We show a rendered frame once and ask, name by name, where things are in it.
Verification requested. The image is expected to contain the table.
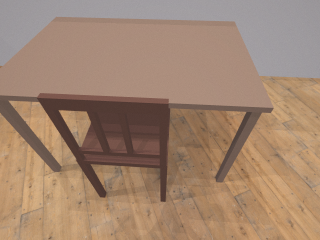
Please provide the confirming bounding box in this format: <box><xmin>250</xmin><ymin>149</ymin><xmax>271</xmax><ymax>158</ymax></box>
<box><xmin>0</xmin><ymin>17</ymin><xmax>274</xmax><ymax>183</ymax></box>

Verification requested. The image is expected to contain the chair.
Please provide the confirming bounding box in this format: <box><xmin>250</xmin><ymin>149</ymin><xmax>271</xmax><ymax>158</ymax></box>
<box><xmin>37</xmin><ymin>93</ymin><xmax>170</xmax><ymax>202</ymax></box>

